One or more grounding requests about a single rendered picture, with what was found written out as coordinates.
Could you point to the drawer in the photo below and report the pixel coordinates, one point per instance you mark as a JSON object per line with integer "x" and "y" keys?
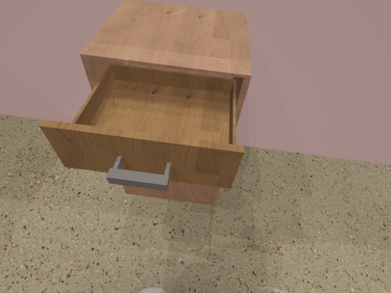
{"x": 150, "y": 117}

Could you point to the cabinet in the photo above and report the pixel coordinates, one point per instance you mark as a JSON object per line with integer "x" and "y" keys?
{"x": 174, "y": 38}

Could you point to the handle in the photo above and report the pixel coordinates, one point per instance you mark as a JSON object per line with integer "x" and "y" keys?
{"x": 138, "y": 179}

